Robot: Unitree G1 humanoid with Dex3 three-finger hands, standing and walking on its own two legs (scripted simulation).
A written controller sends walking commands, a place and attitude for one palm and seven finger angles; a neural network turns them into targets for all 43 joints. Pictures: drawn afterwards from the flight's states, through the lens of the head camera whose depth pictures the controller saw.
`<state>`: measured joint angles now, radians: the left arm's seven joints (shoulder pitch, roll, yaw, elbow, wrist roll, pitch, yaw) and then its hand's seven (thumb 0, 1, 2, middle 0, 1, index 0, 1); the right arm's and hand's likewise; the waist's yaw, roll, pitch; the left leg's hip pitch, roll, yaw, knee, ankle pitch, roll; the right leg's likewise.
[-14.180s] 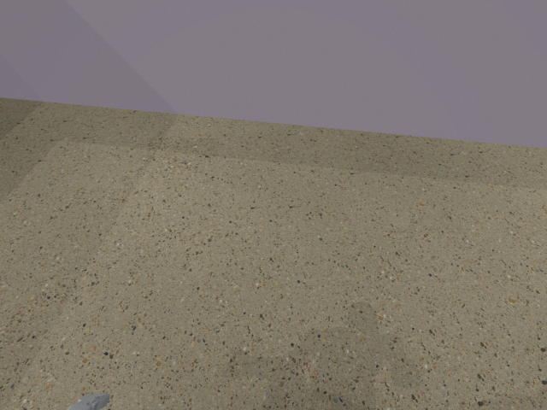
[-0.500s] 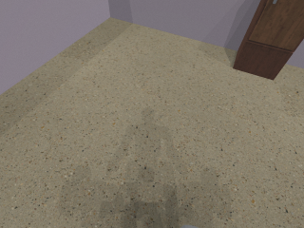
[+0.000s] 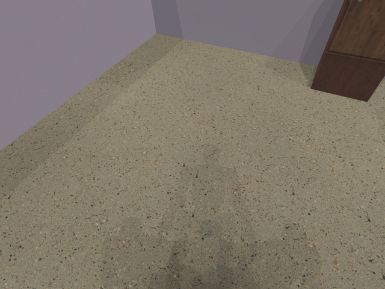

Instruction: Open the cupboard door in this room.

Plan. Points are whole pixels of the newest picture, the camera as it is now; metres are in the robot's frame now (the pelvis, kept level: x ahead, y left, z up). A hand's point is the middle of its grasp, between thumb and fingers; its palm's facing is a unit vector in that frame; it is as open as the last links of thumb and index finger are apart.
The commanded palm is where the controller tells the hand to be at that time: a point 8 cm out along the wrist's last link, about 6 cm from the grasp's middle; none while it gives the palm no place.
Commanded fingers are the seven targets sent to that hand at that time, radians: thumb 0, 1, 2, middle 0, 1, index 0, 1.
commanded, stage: stand and wait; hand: left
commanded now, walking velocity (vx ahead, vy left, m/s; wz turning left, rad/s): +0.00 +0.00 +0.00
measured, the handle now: out of the picture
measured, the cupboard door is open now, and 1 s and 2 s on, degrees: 0 0 0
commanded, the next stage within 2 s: turn or walk to find it in 0.04 s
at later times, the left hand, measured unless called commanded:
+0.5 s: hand out of the picture -0.04 +0.21 -0.18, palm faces +0.11 -0.97 -0.20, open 7.4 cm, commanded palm none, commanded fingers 0.00 0.90 0.90 -0.20 -0.30 -0.20 -0.30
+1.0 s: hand out of the picture +0.01 +0.21 -0.18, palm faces -0.04 -0.98 -0.22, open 7.4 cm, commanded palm none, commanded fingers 0.00 0.90 0.90 -0.20 -0.30 -0.20 -0.30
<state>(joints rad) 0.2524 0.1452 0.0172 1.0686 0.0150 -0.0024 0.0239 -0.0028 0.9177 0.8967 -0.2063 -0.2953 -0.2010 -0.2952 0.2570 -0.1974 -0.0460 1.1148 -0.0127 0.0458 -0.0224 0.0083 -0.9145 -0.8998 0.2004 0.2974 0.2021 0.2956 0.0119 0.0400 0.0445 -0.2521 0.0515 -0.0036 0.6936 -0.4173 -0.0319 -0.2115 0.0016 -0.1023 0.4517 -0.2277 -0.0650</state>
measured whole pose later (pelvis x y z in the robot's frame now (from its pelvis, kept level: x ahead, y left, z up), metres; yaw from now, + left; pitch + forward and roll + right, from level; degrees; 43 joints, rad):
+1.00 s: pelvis -0.02 +0.03 -0.01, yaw -5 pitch +0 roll +1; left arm 0.23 0.17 0.06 1.06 0.02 0.05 0.00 0.00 0.90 0.90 -0.20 -0.29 -0.20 -0.29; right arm 0.24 -0.16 -0.04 1.07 -0.02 0.02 -0.04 0.01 -0.91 -0.90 0.20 0.30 0.21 0.30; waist 0.01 0.00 0.08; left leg -0.21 0.04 0.12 0.56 -0.34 -0.01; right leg -0.35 0.00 0.00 0.61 -0.25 -0.02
